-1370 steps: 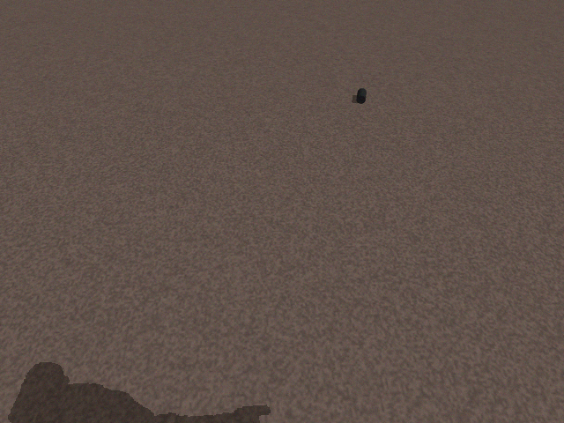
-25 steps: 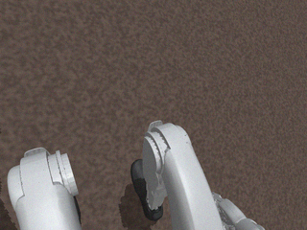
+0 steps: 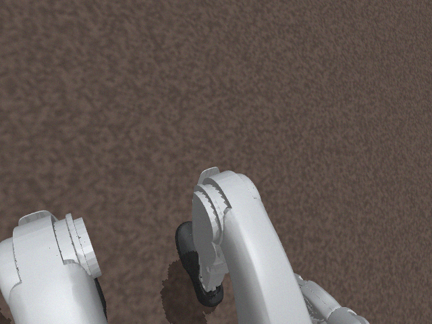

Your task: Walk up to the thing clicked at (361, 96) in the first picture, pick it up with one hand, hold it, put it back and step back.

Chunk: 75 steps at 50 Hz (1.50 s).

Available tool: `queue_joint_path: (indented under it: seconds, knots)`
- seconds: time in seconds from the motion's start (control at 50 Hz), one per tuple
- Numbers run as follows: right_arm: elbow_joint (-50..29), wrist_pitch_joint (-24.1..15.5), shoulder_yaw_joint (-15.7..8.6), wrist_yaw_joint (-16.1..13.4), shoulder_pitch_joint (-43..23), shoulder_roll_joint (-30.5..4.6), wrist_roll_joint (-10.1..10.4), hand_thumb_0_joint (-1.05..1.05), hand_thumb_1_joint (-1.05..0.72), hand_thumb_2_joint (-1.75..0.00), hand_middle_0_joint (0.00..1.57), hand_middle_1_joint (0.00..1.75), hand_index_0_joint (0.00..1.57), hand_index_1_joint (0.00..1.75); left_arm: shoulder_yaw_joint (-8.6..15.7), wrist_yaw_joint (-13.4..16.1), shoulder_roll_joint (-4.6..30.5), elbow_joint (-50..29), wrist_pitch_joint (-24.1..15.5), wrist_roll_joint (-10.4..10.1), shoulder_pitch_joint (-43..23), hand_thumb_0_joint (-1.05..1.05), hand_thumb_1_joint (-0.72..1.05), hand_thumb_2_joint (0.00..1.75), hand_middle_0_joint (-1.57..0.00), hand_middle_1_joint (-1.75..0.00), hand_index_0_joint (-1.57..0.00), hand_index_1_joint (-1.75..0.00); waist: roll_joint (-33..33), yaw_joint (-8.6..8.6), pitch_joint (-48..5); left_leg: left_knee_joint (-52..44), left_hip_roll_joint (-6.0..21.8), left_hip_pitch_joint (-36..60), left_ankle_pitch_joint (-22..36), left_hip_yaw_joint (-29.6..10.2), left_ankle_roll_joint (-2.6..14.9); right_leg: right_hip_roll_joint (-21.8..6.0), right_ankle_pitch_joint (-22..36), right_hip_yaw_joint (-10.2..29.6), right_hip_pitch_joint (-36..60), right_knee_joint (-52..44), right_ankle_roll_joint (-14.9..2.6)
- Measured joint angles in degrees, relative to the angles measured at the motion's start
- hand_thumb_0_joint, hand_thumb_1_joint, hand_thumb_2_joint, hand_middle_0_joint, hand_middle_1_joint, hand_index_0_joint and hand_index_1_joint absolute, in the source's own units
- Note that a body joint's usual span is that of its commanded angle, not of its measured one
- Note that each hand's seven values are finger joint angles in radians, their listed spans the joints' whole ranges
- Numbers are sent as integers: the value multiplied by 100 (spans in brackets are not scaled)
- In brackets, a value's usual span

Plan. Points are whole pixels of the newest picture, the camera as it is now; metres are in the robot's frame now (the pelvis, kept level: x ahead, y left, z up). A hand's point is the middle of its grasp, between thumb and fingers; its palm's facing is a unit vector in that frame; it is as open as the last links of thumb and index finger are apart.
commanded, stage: open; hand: left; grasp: from above
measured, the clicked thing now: out of the picture +0.41 +0.35 -0.27
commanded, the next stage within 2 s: withdraw in 0.82 s
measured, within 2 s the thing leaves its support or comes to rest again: rests again in 0.30 s
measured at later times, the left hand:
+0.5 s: hand out of the picture +0.42 +0.34 -0.23, palm faces -0.43 -0.16 -0.89, open 11.5 cm
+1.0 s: hand out of the picture +0.41 +0.35 -0.23, palm faces -0.45 -0.16 -0.88, open 13.4 cm
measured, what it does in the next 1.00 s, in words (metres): stands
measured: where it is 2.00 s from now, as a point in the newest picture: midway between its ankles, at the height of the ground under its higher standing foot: (153, 303)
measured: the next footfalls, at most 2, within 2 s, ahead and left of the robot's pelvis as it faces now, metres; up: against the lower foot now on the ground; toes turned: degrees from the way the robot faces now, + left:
none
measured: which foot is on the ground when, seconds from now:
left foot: down 0.00-1.00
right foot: down 0.00-1.00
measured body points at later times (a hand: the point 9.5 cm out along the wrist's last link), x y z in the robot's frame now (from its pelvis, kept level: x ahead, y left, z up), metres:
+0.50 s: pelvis +0.00 +0.00 +0.00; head +0.26 +0.13 +0.35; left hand +0.44 +0.34 -0.18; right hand +0.07 -0.25 -0.07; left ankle +0.06 +0.13 -0.26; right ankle +0.11 -0.12 -0.26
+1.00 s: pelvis +0.00 +0.00 +0.00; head +0.25 +0.13 +0.35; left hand +0.43 +0.35 -0.18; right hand +0.08 -0.26 -0.06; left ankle +0.06 +0.13 -0.26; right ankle +0.11 -0.12 -0.26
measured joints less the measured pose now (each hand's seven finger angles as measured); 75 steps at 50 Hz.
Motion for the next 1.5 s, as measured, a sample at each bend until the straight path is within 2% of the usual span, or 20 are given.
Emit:
queue_joint_path:
  seconds: [0.28,0.52,0.62,0.76,0.88,1.0,1.1,1.18,1.24,1.3,1.42,1.5]
  knots:
    - [-7,-144,35,91,-33,-50,-37,0,-89,-90,20,30,20,30,-43,153,78,-61,83,-43,-23,0,10,49,-67,-47,-69,-47,-42,-27,24,-19,-6,1,17,-56,2,8,29,-48,32,-65,10]
    - [-95,-114,60,118,-52,-14,6,0,-89,-90,20,30,20,30,-92,-72,21,-265,237,-237,-28,0,-11,66,-44,-65,-44,-65,-7,-18,18,-53,-13,-18,-6,-53,29,1,-10,-53,52,-121,14]
    - [-194,-83,78,125,-71,-13,14,0,-89,-90,20,30,20,30,47,-146,55,-349,206,-241,56,0,-19,72,-37,-70,-37,-71,-18,-17,38,-70,-26,8,-6,-65,17,-9,-17,-63,82,-135,18]
    - [-242,-38,58,108,-115,-41,0,0,-89,-90,20,30,20,30,7,-228,92,-386,137,-219,77,0,-28,80,-29,-77,-28,-78,-41,9,62,-72,-36,27,28,-66,7,-15,9,-64,99,-130,10]
    - [-250,-6,49,79,-117,-64,-14,0,-89,-90,20,30,20,30,124,-196,169,-315,41,-140,80,0,-33,85,-24,-82,-23,-83,-45,-8,67,-61,-38,21,55,-79,5,-11,40,-75,94,-125,4]
    - [-224,51,70,54,-60,-75,-37,0,-89,-90,20,30,20,30,81,-178,200,-293,6,-75,87,0,-36,88,-19,-87,-19,-87,-50,-6,64,-61,-33,11,63,-83,-3,-6,58,-78,72,-124,0]
    - [-207,26,30,68,33,-64,-21,0,-90,-90,20,30,20,30,217,-122,118,-671,19,-57,208,0,-39,89,-16,-91,-17,-90,-21,41,2,-70,-30,-7,49,-76,-22,-8,49,-72,37,-119,-23]
    - [-120,51,-154,116,157,-3,56,0,-90,-90,20,30,20,30,391,-200,-126,-1412,184,-112,457,0,-42,91,-14,-93,-16,-92,116,162,-230,-110,-39,-49,17,-49,-48,-30,3,-52,-22,-124,-47]
    - [-48,174,-388,148,245,67,187,0,-90,-90,20,30,20,30,395,-372,-389,-2036,442,-304,685,0,-44,92,-13,-94,-14,-93,320,298,-523,-214,-53,-71,3,29,-49,-68,-58,3,-50,-169,-68]
    - [7,337,-633,157,278,123,385,0,-90,-90,20,30,20,30,200,-742,-611,-2425,733,-514,777,0,-46,94,-12,-95,-13,-95,548,482,-820,-404,-44,-27,7,163,-12,-99,-104,105,-25,-281,-60]
    - [-96,663,-998,34,231,186,750,0,-90,-90,20,30,20,30,-427,-1931,-906,-2937,1148,-1148,751,0,-48,97,-11,-97,-11,-97,822,827,-1034,-1006,-10,402,106,471,72,-150,-86,342,336,-721,-49]
    - [-249,842,-1018,-179,242,141,916,0,-91,-90,20,30,20,30,-712,-2655,-1029,-3090,1021,-1347,652,0,-48,98,-11,-98,-11,-98,842,927,-1043,-1400,-24,709,224,578,74,-194,-16,419,611,-1033,-82]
